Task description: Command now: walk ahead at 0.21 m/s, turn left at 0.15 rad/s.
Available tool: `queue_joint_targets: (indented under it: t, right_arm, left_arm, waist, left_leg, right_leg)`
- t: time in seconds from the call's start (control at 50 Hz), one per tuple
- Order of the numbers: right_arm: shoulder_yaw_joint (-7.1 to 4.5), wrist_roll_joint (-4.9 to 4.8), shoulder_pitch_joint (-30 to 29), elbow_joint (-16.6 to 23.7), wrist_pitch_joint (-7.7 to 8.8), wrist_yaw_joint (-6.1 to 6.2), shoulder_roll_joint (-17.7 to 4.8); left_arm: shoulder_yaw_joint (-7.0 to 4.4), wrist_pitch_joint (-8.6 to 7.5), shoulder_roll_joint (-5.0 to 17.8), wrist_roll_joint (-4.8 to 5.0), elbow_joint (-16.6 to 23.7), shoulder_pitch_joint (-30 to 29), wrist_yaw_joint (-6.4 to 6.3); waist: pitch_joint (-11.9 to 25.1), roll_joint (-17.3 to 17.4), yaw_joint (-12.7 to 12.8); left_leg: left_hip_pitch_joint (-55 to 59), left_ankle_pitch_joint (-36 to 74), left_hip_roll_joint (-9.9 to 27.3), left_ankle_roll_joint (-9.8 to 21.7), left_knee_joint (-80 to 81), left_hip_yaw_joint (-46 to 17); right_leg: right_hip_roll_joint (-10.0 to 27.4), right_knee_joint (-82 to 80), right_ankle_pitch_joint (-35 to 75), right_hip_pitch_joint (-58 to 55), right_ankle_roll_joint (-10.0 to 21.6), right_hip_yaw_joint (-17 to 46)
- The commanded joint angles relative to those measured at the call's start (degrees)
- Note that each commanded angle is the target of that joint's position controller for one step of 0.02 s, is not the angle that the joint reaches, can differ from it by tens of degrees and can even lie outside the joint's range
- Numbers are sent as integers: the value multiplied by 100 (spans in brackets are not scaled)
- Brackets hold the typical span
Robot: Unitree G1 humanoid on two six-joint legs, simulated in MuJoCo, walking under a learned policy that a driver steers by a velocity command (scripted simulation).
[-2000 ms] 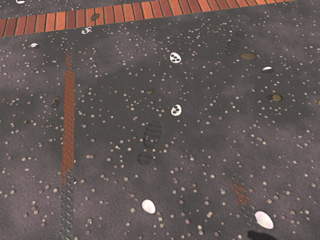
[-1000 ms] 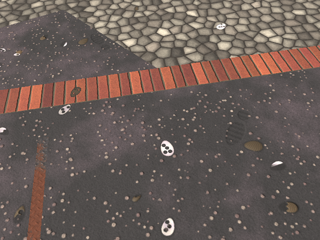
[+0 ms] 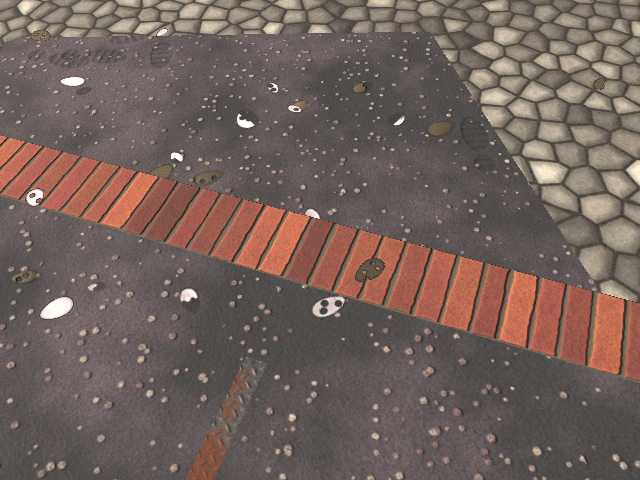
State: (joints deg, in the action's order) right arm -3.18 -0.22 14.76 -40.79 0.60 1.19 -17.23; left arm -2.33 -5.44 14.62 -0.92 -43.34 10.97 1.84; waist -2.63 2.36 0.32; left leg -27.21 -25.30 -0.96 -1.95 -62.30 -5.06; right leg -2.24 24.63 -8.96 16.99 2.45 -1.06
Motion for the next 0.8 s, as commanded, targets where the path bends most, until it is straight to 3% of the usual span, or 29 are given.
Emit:
queue_joint_targets:
  t: [0.02, 0.08, 0.14, 0.18, 0.2, 0.22, 0.24, 0.26, 0.28, 0.32, 0.46, 0.6, 0.74, 0.76, 0.8]
  right_arm:
    - [-34, 34, 362, 287, -15, 29, -133]
    - [-9, 28, 84, 286, -39, 18, -157]
    - [-53, 37, -257, 343, -89, 5, -277]
    - [-74, 83, -322, 341, -87, 0, -271]
    - [-91, 137, -405, 383, -79, 15, -357]
    - [-134, 170, -414, 455, -75, 58, -608]
    - [-176, 143, -558, 481, -118, 98, -838]
    - [-101, 95, -708, 451, -146, 61, -449]
    - [-66, 80, -839, 487, -152, 8, -264]
    - [-62, 112, -790, 450, -114, -37, -304]
    - [-84, 74, -753, 231, -22, -40, -327]
    - [-99, 65, -828, -97, -22, -42, -306]
    - [-102, 56, -838, -536, -39, 17, -290]
    - [-96, 50, -746, -651, -51, 27, -255]
    - [-149, -3, -654, -782, -88, 54, -366]
  left_arm:
    - [-121, -32, 697, -15, 198, -326, -34]
    - [-171, 82, 913, 59, 40, -262, -94]
    - [-143, 178, 916, 100, -113, -175, -101]
    - [-92, 221, 837, 153, -177, -267, -98]
    - [-36, 219, 701, 146, -254, -124, -91]
    - [24, 195, 558, 28, -275, 33, -87]
    - [44, 171, 481, -46, -378, 644, -62]
    - [102, 215, 380, -33, -420, 572, -91]
    - [79, 279, 550, -10, -394, 225, -109]
    - [55, 384, 658, 10, -409, 82, -153]
    - [48, 472, 695, 54, -612, 81, -217]
    - [28, 590, 689, 58, -898, 16, -291]
    - [24, 597, 677, 53, -1199, 47, -354]
    - [33, 597, 624, 59, -1287, 174, -358]
    - [11, 599, 676, 112, -1326, 181, -378]
  waist:
    - [757, -942, -248]
    - [1018, -920, -122]
    - [877, -844, -21]
    - [718, -773, -128]
    - [642, -640, -127]
    - [788, -275, -25]
    - [968, 409, 369]
    - [1049, 553, 287]
    - [698, 359, 127]
    - [478, 186, 46]
    - [699, -28, 67]
    - [578, -175, 96]
    - [396, -186, 94]
    - [483, -159, 108]
    - [157, -224, 44]
  left_leg:
    - [271, 469, 322, -157, 1124, 79]
    - [852, 1375, 279, -146, 2091, 210]
    - [1116, 1680, 252, -35, 2719, 228]
    - [1591, 2142, 193, 142, 3543, 309]
    - [1889, 2678, 323, 261, 3973, 127]
    - [2382, 3859, 805, 431, 3899, -349]
    - [2794, 4231, 1151, 803, 3571, -651]
    - [2384, 3178, 1006, 860, 3569, -550]
    - [2081, 2653, 706, 702, 3576, -407]
    - [1934, 2844, 548, 556, 3503, -295]
    - [2051, 3956, 518, 600, 3244, -236]
    - [1939, 3574, 444, 596, 3366, -169]
    - [1885, 2987, 354, 538, 3524, -77]
    - [1919, 2293, 281, 534, 3572, -13]
    - [1604, -59, 118, 602, 3621, 51]
  right_leg:
    - [1369, -677, 4281, -559, 1057, 868]
    - [1343, -692, 4004, -599, 1001, 630]
    - [1383, -654, 2897, -604, 936, 714]
    - [1266, -499, 1823, -431, 741, 759]
    - [1106, -399, 1222, -309, 494, 763]
    - [856, -121, 535, -90, 209, 616]
    - [461, -54, -595, 242, -23, 338]
    - [409, -159, -789, -125, -175, 162]
    - [367, -148, -656, -100, -233, 129]
    - [385, -49, -343, -21, -215, 153]
    - [499, 109, 501, -505, -257, 212]
    - [500, 23, 340, -684, -293, 202]
    - [481, -109, -11, -615, -297, 176]
    - [425, -152, -577, -625, -278, 109]
    - [350, -76, -1985, -232, -98, 89]
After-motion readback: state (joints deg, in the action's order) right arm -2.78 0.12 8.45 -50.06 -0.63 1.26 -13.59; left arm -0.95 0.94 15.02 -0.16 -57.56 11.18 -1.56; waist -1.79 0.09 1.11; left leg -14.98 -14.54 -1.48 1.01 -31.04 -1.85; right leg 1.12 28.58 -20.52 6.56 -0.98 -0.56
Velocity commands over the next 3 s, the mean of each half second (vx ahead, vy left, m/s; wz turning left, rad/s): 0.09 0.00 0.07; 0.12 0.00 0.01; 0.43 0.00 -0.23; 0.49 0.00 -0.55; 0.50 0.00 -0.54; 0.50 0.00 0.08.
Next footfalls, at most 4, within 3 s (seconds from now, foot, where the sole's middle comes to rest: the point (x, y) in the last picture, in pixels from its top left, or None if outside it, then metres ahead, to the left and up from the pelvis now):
0.20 left None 0.16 0.14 -0.78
1.30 left None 0.40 0.19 -0.78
1.86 right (405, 396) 0.64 -0.12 -0.78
2.34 left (383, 271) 0.97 -0.09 -0.78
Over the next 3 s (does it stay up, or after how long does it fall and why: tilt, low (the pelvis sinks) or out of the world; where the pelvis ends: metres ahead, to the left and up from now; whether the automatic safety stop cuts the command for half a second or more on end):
stays up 0.98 -0.33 -0.01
